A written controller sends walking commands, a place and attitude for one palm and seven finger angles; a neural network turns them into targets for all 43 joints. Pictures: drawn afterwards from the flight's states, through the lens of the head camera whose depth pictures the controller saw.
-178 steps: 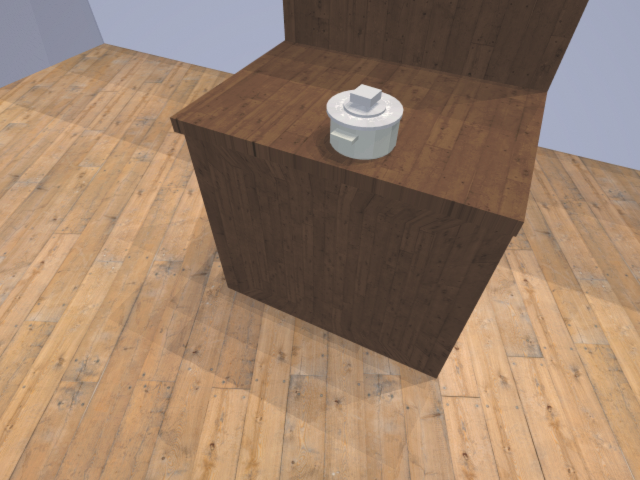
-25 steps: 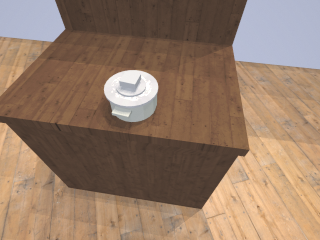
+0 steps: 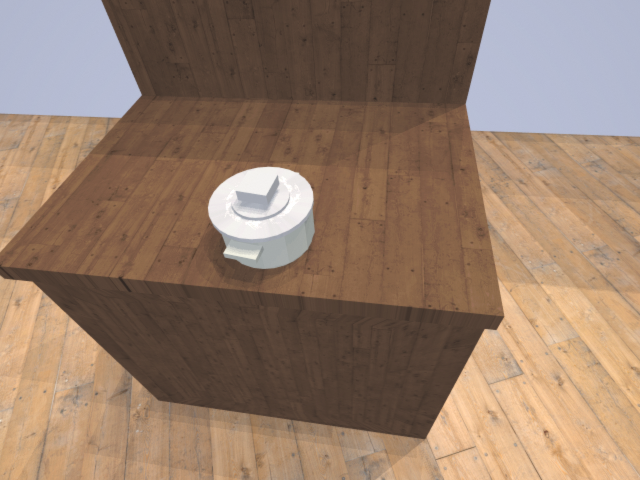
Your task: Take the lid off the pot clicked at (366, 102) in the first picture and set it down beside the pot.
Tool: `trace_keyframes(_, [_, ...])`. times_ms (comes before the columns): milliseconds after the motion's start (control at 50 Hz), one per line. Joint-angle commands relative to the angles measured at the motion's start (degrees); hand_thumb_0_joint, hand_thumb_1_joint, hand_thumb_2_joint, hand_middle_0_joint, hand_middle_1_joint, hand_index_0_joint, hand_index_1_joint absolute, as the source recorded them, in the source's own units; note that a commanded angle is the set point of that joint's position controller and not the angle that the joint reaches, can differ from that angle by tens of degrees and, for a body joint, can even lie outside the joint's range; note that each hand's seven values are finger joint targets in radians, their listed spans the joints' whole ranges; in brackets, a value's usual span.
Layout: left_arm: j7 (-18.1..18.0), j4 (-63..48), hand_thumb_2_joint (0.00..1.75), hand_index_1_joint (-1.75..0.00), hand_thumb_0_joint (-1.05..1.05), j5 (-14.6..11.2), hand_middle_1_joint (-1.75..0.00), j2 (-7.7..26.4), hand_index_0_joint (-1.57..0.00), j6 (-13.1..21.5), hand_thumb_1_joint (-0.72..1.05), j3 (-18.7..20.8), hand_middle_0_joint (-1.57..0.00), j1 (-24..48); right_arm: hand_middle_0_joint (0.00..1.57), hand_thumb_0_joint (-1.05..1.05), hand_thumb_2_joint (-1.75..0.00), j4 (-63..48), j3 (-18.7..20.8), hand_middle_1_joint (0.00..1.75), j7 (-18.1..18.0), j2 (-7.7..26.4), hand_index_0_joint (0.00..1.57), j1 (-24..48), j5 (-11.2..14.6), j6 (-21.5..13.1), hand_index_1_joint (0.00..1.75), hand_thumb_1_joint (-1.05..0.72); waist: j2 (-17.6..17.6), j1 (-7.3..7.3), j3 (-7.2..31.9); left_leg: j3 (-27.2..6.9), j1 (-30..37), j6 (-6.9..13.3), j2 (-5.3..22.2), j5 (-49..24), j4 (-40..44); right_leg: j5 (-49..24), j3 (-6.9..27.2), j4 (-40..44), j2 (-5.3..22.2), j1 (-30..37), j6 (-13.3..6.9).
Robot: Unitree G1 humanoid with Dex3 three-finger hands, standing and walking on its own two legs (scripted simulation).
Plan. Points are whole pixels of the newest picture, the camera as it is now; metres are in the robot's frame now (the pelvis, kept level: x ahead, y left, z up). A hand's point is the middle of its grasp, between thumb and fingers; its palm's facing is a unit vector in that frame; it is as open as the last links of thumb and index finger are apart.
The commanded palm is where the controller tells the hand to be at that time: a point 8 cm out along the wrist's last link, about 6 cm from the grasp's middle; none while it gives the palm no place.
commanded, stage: come to a stop and stand still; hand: left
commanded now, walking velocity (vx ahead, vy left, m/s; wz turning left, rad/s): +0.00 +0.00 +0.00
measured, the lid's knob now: (258, 187) +0.50 +0.12 +0.09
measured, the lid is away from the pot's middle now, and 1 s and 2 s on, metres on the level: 0.00 0.00 0.00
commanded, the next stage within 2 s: look again from close up in 0.58 s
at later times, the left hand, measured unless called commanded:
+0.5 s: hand out of the picture +0.02 +0.15 -0.17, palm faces +0.04 -0.97 -0.22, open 7.3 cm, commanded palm none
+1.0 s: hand out of the picture +0.01 +0.14 -0.17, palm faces +0.05 -0.98 -0.20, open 7.3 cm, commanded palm none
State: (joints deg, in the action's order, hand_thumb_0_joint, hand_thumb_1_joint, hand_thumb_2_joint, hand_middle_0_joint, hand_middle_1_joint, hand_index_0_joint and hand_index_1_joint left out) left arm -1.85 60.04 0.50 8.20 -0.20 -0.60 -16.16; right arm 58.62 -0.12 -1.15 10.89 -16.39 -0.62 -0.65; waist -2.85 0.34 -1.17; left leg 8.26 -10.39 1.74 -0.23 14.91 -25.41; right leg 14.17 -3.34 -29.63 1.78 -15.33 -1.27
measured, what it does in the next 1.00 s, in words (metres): stands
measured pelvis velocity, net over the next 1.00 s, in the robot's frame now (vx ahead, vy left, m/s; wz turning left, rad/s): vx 0.03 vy -0.03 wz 0.01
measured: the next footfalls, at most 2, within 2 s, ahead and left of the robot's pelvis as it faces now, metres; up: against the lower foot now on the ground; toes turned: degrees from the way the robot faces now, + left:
none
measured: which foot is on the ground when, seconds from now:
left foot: down 0.00-1.00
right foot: down 0.00-1.00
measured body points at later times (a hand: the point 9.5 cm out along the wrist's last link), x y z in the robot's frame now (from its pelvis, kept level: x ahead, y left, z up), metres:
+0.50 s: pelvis +0.02 -0.02 +0.00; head +0.04 -0.04 +0.45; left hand +0.02 +0.20 -0.15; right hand +0.02 -0.23 -0.17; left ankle -0.01 +0.10 -0.74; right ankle +0.02 -0.10 -0.74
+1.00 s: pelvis +0.03 -0.03 +0.00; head +0.05 -0.03 +0.45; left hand +0.01 +0.19 -0.15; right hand +0.01 -0.23 -0.16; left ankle -0.01 +0.10 -0.74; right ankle +0.02 -0.10 -0.74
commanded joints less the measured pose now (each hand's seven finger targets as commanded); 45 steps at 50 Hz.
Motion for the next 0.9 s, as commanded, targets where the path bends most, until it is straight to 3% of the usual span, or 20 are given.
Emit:
trace_keyframes(0, [-0.3, -1.3, 0.90, -0.30, 0.00, 0.1, -0.30, 7.2, -0.20, 1.7, 0.90, 1.1, -0.20, -1.7, 0.20, 0.00, -0.90, -0.4, 0.6, 0.30, -0.3, 3.4, 0.20, -3.0, -0.1, -1.4, 0.30, -0.90, 3.6, 0.12, -0.4, -8.0, 0.5, 0.3, 6.4, -5.1, 5.4, -6.6, 7.8, 6.6, 5.2, 0.5, -1.8])
trace_keyframes(500, [-0.7, 2.2, 0.90, -0.30, 0.00, 0.0, -0.30, 6.1, -0.20, 2.4, 0.90, 0.9, -0.20, -3.5, 0.20, 0.00, -0.90, 5.1, 0.4, 0.30, -0.9, 1.0, 0.20, -4.4, 0.0, -1.4, 0.30, -0.90, 3.9, -0.29, -1.1, -7.1, 2.6, -0.8, 6.9, -8.4, 5.5, -15.3, 7.3, 8.7, 5.8, 4.7, -2.0])
trace_keyframes(700, [-0.7, 2.5, 0.90, -0.30, 0.00, 0.0, -0.30, 5.7, -0.20, 2.3, 0.90, 0.9, -0.20, -4.1, 0.20, 0.00, -0.90, 5.8, 0.4, 0.30, -1.0, 0.4, 0.20, -4.7, 0.1, -1.3, 0.30, -0.90, 2.6, -0.38, -2.2, -6.9, 2.9, -0.9, 7.0, -7.9, 5.9, -14.0, 7.3, 9.6, 5.6, 4.5, -1.9])
trace_keyframes(720, [-0.6, 2.5, 0.90, -0.30, 0.00, -0.1, -0.30, 5.9, -0.20, 2.3, 0.90, 1.0, -0.20, -4.1, 0.20, 0.00, -0.90, 5.7, 0.5, 0.30, -1.0, 0.2, 0.20, -4.6, 0.1, -1.2, 0.30, -0.90, 4.0, -0.46, -2.4, -6.8, 2.5, -0.9, 7.2, -7.0, 6.0, -13.2, 7.1, 9.9, 5.3, 4.6, -1.8])
trace_keyframes(820, [-0.6, 2.6, 0.90, -0.30, 0.00, -0.1, -0.30, 5.7, -0.20, 2.3, 0.90, 1.0, -0.20, -4.5, 0.20, 0.00, -0.90, 5.9, 0.5, 0.30, -1.0, 0.0, 0.20, -4.9, 0.1, -1.3, 0.30, -0.90, 4.3, -0.52, -2.4, -6.8, 2.4, -0.8, 7.0, -6.9, 6.1, -13.1, 7.0, 10.3, 5.4, 5.0, -1.7])
trace_keyframes(880, [-0.7, 2.7, 0.90, -0.30, 0.00, -0.1, -0.30, 5.2, -0.20, 2.3, 0.90, 1.0, -0.20, -4.8, 0.20, 0.00, -0.90, 6.2, 0.4, 0.30, -1.0, 0.0, 0.20, -5.1, 0.1, -1.4, 0.30, -0.90, 2.9, -0.50, -2.4, -6.9, 2.7, -0.9, 7.0, -7.9, 6.1, -13.7, 7.1, 9.9, 5.6, 4.8, -1.9])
